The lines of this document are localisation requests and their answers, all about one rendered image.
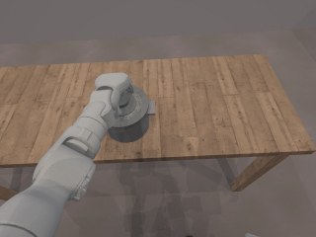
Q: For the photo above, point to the table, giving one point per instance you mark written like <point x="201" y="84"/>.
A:
<point x="211" y="107"/>

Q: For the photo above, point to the lid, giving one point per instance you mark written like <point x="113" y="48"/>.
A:
<point x="135" y="111"/>

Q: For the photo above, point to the left robot hand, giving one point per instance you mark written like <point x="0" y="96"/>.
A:
<point x="120" y="80"/>

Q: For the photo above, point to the left robot upper arm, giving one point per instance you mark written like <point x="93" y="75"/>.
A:
<point x="37" y="211"/>

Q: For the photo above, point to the robot left forearm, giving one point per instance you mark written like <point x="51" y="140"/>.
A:
<point x="87" y="132"/>

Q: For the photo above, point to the knob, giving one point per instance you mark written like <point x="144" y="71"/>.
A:
<point x="123" y="100"/>

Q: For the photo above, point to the pot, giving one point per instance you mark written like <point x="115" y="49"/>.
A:
<point x="134" y="132"/>

